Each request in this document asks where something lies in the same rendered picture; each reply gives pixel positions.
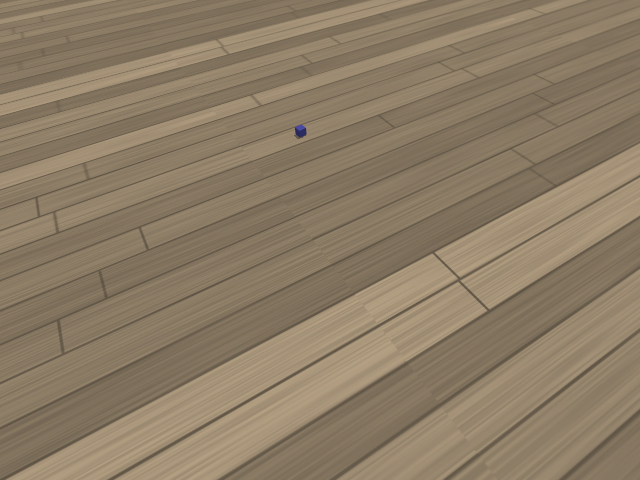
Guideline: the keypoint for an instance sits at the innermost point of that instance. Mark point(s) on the cube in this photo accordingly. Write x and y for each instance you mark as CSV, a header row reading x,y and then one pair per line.
x,y
300,131

